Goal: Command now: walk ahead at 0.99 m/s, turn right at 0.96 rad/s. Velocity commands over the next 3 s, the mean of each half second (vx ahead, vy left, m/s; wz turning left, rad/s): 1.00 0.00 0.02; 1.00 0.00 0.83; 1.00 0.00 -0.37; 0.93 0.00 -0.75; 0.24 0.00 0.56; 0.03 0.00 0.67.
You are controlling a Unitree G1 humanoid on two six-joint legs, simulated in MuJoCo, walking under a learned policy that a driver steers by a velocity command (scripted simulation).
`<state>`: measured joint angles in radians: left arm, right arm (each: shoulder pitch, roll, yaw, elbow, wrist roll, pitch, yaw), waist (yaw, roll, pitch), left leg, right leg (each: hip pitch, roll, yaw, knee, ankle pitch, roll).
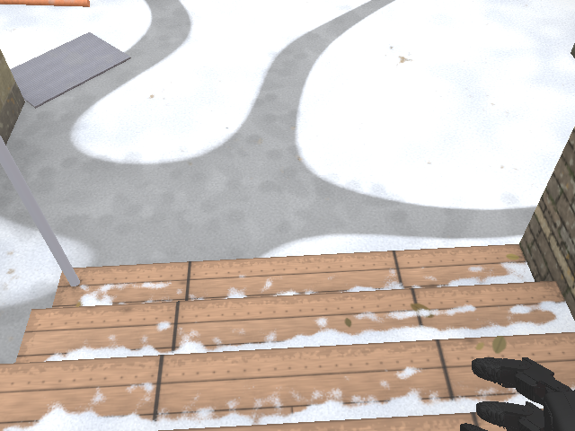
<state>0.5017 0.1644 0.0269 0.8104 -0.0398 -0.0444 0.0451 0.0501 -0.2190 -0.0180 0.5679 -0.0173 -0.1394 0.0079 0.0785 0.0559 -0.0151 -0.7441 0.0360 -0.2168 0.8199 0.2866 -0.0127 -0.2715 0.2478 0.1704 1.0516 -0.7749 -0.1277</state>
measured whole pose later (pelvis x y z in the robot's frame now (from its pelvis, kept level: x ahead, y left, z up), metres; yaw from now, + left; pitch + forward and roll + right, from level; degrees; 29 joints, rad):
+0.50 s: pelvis +0.38 -0.04 -0.19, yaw +3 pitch +1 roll +4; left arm 0.01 0.21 0.03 0.54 -0.02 -0.11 -0.04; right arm 0.62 -0.17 -0.05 0.88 0.04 -0.01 -0.06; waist -0.14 -0.07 -0.06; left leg -0.15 -0.15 -0.28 1.23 -0.87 0.04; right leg -0.36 -0.07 0.18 0.42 0.15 0.00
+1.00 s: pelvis +0.74 +0.03 -0.37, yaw +28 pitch -1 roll -2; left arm 0.44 0.21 0.04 0.96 0.00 -0.10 0.03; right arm 0.22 -0.29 -0.08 0.70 0.00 -0.05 0.06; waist 0.01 0.04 0.00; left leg -0.37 -0.06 0.05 0.69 -0.19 0.18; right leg -0.22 -0.05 -0.10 1.75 -0.64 0.04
